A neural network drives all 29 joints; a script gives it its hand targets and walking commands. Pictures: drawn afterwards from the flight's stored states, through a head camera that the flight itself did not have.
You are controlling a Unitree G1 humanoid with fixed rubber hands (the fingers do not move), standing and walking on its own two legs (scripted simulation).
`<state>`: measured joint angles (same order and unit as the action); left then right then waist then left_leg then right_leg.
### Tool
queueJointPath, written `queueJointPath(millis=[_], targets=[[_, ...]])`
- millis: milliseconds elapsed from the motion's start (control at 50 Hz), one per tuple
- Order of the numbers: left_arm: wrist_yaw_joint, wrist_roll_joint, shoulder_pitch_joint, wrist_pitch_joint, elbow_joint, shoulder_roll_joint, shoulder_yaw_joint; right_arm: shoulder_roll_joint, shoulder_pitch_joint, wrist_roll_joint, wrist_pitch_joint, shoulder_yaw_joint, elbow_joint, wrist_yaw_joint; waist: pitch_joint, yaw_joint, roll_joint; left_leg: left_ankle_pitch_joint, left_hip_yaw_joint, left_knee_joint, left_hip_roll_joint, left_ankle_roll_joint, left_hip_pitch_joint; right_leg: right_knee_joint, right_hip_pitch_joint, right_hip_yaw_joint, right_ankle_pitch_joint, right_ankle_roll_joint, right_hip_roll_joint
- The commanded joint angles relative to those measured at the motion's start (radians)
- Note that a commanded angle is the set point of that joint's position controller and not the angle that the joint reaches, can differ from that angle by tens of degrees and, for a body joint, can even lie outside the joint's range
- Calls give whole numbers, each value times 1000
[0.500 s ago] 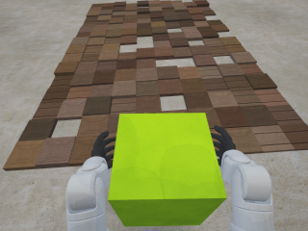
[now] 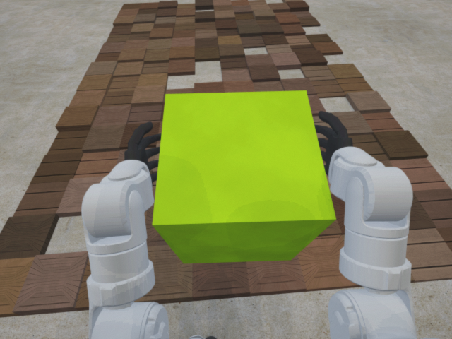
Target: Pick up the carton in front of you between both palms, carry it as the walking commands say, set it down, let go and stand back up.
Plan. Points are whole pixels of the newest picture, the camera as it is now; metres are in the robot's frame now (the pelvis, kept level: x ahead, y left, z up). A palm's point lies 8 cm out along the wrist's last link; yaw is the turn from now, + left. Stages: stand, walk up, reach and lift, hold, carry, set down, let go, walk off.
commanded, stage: carry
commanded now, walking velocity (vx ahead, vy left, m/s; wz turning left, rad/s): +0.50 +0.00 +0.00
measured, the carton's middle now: (236, 188) +0.34 +0.00 +0.11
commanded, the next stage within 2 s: none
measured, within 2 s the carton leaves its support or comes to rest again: neither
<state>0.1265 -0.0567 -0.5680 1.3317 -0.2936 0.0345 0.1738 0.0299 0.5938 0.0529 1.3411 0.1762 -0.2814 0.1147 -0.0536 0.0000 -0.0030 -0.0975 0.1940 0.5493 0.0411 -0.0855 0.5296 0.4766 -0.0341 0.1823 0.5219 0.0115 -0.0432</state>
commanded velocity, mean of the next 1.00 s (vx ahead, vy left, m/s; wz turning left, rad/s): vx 0.50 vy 0.00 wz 0.00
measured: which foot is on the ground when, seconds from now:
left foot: down 0.00-0.50, up 0.52-0.80, down 0.82-1.00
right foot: down 0.00-0.02, up 0.04-0.42, down 0.44-0.82, up 0.84-1.00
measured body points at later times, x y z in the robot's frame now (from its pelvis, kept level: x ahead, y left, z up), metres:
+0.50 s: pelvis +0.33 +0.01 +0.02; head +0.41 +0.01 +0.47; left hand +0.73 +0.16 +0.16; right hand +0.73 -0.14 +0.16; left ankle +0.15 +0.08 -0.69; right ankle +0.43 -0.09 -0.67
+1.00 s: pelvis +0.66 +0.02 +0.07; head +0.72 +0.02 +0.52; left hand +1.07 +0.15 +0.23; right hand +1.06 -0.15 +0.22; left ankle +0.67 +0.07 -0.66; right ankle +0.62 -0.11 -0.58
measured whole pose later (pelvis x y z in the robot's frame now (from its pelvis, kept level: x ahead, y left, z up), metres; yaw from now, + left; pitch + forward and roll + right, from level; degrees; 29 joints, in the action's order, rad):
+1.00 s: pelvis +0.66 +0.02 +0.07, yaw +1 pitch +4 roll -1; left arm 0.14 -0.09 -0.90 1.36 0.04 0.01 0.29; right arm 0.01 0.83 0.08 1.33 0.30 -0.01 0.11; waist 0.06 -0.07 0.01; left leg 0.08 0.11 0.48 -0.02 -0.13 0.34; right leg 1.11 0.54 0.00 0.36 -0.04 0.02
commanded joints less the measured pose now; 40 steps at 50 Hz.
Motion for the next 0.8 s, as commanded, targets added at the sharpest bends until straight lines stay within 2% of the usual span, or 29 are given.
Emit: queueJointPath(millis=[0, 20, 40, 60, 80, 100, 160, 220, 340, 360, 400, 420, 440, 460, 480, 500, 520, 540, 560, 580, 620, 640, 660, 680, 700, 720, 740, 760, 780], targets=[[-197, 429, -756, 41, 72, 704, -614, 650, 679, -399, 29, -559, 134, -194, -402, -57, 227, -297, -488, -133, 252, -93, -666, 632, 415, 12, -371, -38, 17], [-189, 441, -836, 47, 85, 715, -603, 683, 738, -422, 28, -554, 181, -195, -423, -86, 379, -306, -784, -271, 341, -174, -774, 832, 656, -91, -17, -33, 126], [-182, 444, -901, 48, 101, 755, -591, 717, 791, -449, 30, -545, 179, -197, -418, -74, 317, -221, -709, -234, 334, -177, -761, 946, 718, -190, -34, -69, 57], [-178, 446, -951, 47, 117, 794, -573, 785, 841, -471, 28, -547, 173, -201, -411, -74, 204, -75, -615, -188, 293, -165, -724, 964, 741, -205, -79, -85, 31], [-176, 443, -982, 44, 138, 839, -559, 835, 905, -488, 26, -543, 168, -205, -401, -61, 97, 39, -511, -166, 273, -135, -686, 901, 749, -213, -142, -90, -1], [-174, 433, -1004, 39, 165, 870, -540, 880, 959, -497, 23, -536, 174, -208, -416, -49, 76, 116, -444, -159, 263, -124, -654, 850, 738, -212, -171, -86, -18], [-171, 400, -1015, 23, 247, 941, -504, 961, 1008, -481, 13, -501, 226, -214, -453, -45, 86, 241, -354, -161, 248, -123, -665, 770, 751, -178, -189, -69, -23], [-169, 370, -1012, 1, 293, 990, -493, 1005, 1007, -449, 0, -484, 264, -219, -442, -67, 105, 380, -292, -140, 222, -125, -738, 662, 851, -135, -212, -57, -17], [-162, 325, -983, -31, 251, 994, -512, 1003, 967, -410, -32, -509, 209, -222, -392, -103, 136, 543, -235, -97, 179, -127, -880, 530, 995, -66, -294, -57, 6], [-162, 320, -968, -31, 246, 985, -517, 995, 953, -408, -34, -516, 201, -222, -370, -97, 128, 540, -222, -97, 164, -119, -858, 429, 961, -54, -308, -56, 16], [-166, 310, -926, -32, 251, 961, -526, 980, 932, -405, -35, -540, 197, -224, -325, -84, 133, 648, -150, -94, 124, -93, -767, 213, 796, 24, -356, -69, 69], [-170, 307, -906, -31, 257, 946, -529, 975, 923, -406, -36, -551, 202, -226, -337, -51, 167, 814, -117, -46, 128, -67, -688, 148, 615, 66, -342, -86, 120], [-173, 302, -894, -36, 266, 937, -529, 977, 921, -409, -36, -564, 204, -228, -394, -1, 150, 962, -50, 92, 99, -30, -610, 123, 397, 118, -379, -105, 177], [-175, 295, -897, -53, 270, 932, -530, 990, 967, -420, -39, -575, 178, -232, -516, 50, 35, 1011, -42, 299, 68, 31, -390, 129, 38, 29, -500, -158, 161], [-179, 312, -874, -68, 251, 960, -553, 986, 1005, -433, -44, -591, 129, -233, -598, 150, -67, 677, -71, 539, 4, 81, -144, 52, -244, -172, -601, -222, 67], [-181, 333, -846, -78, 208, 977, -579, 997, 1015, -437, -46, -604, 88, -235, -610, 206, -339, -218, -123, 863, -146, 123, 162, 16, -436, -490, -1002, -342, -142], [-180, 363, -860, -75, 164, 997, -602, 994, 971, -409, -51, -587, 98, -227, -628, 192, -289, -426, -280, 1035, -142, 86, 288, 83, -503, -548, -1190, -349, -190], [-179, 402, -884, -80, 100, 1016, -634, 964, 927, -378, -56, -555, 88, -218, -580, 196, -184, -484, -340, 1037, -120, 51, 353, 89, -472, -555, -1168, -303, -205], [-178, 433, -941, -83, 23, 1029, -661, 925, 887, -342, -60, -527, 82, -207, -508, 181, -80, -499, -312, 947, -75, 18, 395, 63, -439, -527, -1072, -236, -204], [-178, 466, -979, -82, -26, 1035, -691, 888, 837, -303, -63, -501, 83, -194, -451, 172, -36, -516, -301, 863, -46, 8, 453, 35, -438, -516, -1006, -191, -199], [-184, 537, -1018, -83, -64, 1029, -726, 808, 744, -227, -70, -455, 92, -170, -455, 163, -4, -494, -275, 731, -12, 20, 427, 1, -411, -504, -901, -176, -206], [-190, 561, -1033, -83, -77, 1018, -733, 772, 718, -195, -74, -434, 89, -161, -459, 140, 20, -431, -255, 569, -6, 32, 332, -33, -332, -482, -874, -177, -198], [-197, 576, -1056, -81, -86, 1010, -740, 739, 704, -162, -79, -419, 88, -152, -442, 111, 58, -357, -195, 352, -33, 60, 188, -81, -200, -444, -848, -195, -192], [-205, 587, -1058, -76, -76, 1003, -739, 709, 706, -137, -80, -406, 89, -144, -415, 100, 28, -223, -150, 189, -60, 74, 19, -120, -69, -374, -826, -172, -158], [-212, 588, -1060, -71, -63, 994, -735, 690, 702, -121, -79, -404, 90, -140, -402, 81, -35, -101, -115, 116, -83, 72, -116, -133, 26, -317, -854, -158, -148], [-221, 591, -1059, -64, -31, 989, -730, 684, 711, -119, -75, -413, 94, -141, -409, 53, -71, 45, -122, 81, -81, 56, -246, -107, 90, -264, -901, -136, -147], [-229, 586, -1042, -58, 12, 982, -725, 680, 716, -126, -69, -427, 100, -147, -424, 8, -86, 119, -100, 36, -95, 36, -368, -47, 137, -214, -992, -111, -130], [-235, 574, -1028, -51, 50, 970, -713, 683, 724, -140, -60, -440, 115, -155, -435, -21, -77, 247, -111, -28, -88, 25, -444, 51, 134, -174, -1015, -84, -93], [-236, 554, -1016, -42, 100, 955, -697, 700, 729, -170, -47, -457, 140, -166, -447, -71, -40, 328, -86, -117, -84, 17, -585, 190, 183, -135, -1013, -66, -61]])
